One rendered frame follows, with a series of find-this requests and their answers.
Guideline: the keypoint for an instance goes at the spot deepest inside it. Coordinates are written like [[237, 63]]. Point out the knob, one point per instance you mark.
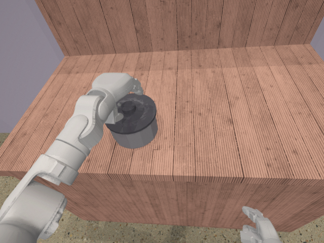
[[128, 107]]

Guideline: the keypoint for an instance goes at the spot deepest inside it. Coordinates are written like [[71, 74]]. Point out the lid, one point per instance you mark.
[[142, 117]]

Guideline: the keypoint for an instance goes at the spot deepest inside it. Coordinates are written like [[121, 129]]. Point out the left robot upper arm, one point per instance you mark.
[[35, 214]]

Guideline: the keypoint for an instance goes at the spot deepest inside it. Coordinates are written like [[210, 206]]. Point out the table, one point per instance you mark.
[[239, 94]]

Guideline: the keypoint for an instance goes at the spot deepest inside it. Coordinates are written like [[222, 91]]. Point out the robot left forearm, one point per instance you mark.
[[65, 156]]

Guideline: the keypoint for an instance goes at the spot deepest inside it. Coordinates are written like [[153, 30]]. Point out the pot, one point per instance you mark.
[[138, 139]]

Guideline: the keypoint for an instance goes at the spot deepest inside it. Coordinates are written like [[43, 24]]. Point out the robot right hand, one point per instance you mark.
[[264, 228]]

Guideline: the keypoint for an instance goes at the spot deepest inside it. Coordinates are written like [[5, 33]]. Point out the robot left hand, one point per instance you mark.
[[119, 85]]

